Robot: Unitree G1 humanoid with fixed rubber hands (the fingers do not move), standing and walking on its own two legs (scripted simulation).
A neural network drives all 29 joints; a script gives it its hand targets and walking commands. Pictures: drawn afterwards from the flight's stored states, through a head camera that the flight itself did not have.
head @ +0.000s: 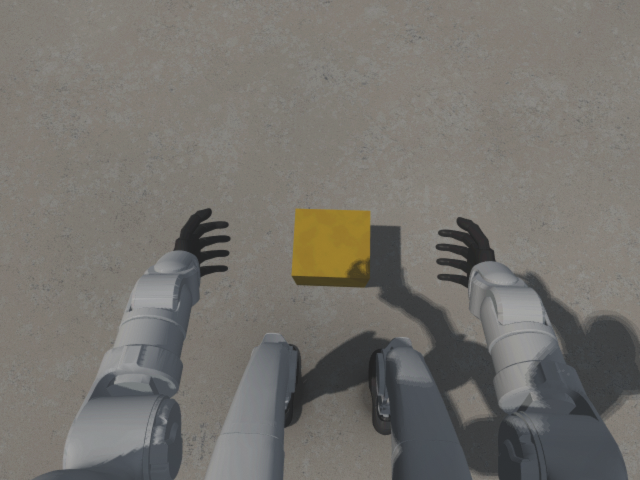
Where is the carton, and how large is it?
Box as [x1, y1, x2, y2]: [291, 209, 369, 287]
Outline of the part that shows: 296,209 291,275 297,284 364,287 369,278 369,211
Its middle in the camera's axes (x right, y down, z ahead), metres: +0.03 +0.04 +1.03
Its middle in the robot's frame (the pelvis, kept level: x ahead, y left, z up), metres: +0.49 +0.02 -0.60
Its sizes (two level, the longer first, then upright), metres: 0.189 0.172 0.156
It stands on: the floor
